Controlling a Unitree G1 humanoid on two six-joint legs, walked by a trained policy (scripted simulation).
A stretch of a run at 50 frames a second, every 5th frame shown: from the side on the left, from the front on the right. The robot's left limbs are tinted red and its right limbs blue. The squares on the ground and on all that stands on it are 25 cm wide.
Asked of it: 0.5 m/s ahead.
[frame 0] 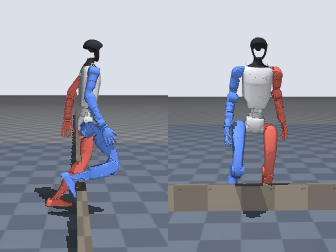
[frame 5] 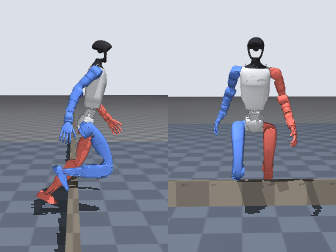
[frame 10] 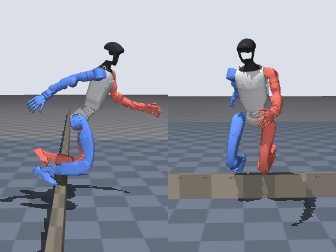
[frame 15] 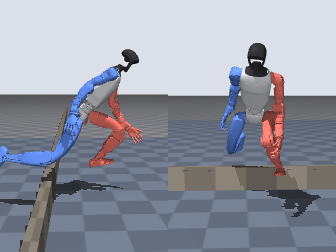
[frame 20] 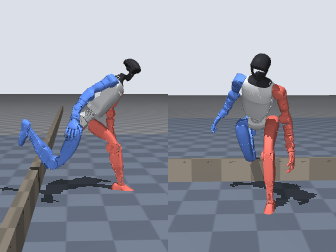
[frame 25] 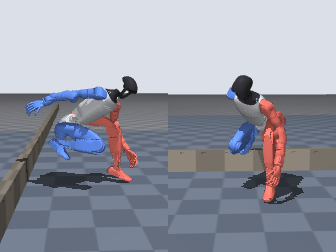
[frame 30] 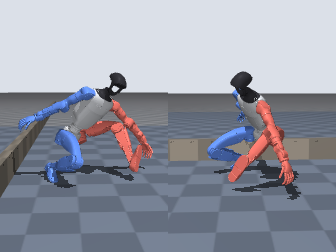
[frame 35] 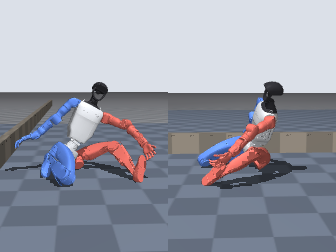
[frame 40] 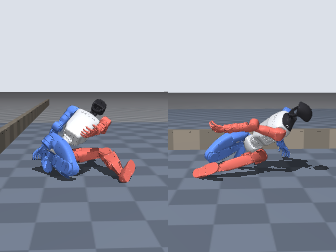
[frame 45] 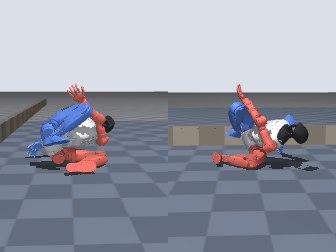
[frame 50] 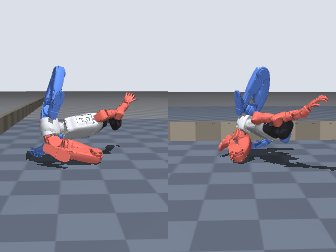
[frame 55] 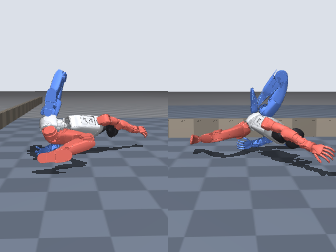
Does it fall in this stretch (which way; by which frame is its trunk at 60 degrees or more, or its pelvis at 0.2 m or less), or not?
yes: goes over forward and to its left; its pelvis at 0.2 m or less by frame 35
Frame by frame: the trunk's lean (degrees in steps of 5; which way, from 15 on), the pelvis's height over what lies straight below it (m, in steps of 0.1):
0: 5, 0.7
5: 10, 0.7
10: 20 forward, 0.7
15: 40 forward, 0.7
20: 40 forward, 0.6
25: 55 forward, 0.5
30: 45 forward, 0.4
35: 30 forward and to its left, 0.2
40: 60 forward and to its left, 0.2
45: 85 forward and to its left, 0.2
50: 85 forward, 0.2
55: 100 forward and to its left, 0.2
